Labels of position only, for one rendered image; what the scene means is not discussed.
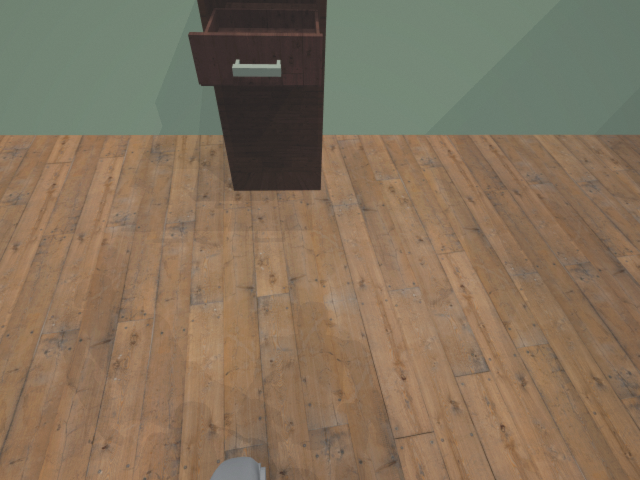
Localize robot left thigh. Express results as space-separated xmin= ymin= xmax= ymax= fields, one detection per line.
xmin=210 ymin=457 xmax=266 ymax=480

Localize handle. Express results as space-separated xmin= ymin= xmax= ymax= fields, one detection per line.
xmin=232 ymin=60 xmax=281 ymax=77

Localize drawer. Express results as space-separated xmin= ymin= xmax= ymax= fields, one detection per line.
xmin=188 ymin=8 xmax=323 ymax=87

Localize cabinet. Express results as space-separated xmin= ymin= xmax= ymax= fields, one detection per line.
xmin=197 ymin=0 xmax=327 ymax=191

